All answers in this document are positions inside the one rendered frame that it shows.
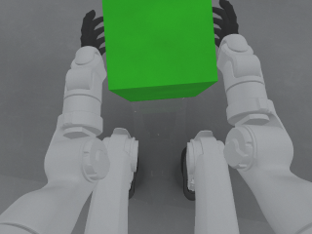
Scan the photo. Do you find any robot left hand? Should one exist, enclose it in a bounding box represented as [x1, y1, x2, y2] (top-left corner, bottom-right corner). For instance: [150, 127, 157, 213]
[80, 10, 106, 56]

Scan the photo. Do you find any carton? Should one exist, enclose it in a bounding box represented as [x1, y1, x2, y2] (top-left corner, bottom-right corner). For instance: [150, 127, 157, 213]
[101, 0, 218, 102]

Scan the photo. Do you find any right robot upper arm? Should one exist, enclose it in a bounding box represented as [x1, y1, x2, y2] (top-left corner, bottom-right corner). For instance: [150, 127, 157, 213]
[223, 124, 312, 234]

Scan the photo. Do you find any robot left thigh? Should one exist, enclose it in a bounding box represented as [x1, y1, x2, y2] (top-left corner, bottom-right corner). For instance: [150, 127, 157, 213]
[84, 134, 138, 234]

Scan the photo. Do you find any left robot upper arm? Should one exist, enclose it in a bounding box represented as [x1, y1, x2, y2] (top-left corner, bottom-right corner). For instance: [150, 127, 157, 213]
[0, 136, 110, 234]

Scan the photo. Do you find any robot right hand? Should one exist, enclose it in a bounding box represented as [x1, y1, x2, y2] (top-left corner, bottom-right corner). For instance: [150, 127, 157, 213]
[212, 0, 239, 47]

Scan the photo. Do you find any right robot shin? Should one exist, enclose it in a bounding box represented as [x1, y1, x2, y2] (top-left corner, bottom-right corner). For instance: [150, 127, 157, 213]
[187, 131, 225, 190]

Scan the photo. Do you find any robot left forearm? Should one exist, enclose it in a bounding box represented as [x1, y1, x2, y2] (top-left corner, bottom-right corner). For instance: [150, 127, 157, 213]
[44, 46, 107, 170]

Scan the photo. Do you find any robot right forearm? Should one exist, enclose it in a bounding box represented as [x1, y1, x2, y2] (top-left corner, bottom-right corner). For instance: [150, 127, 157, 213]
[216, 33, 293, 156]

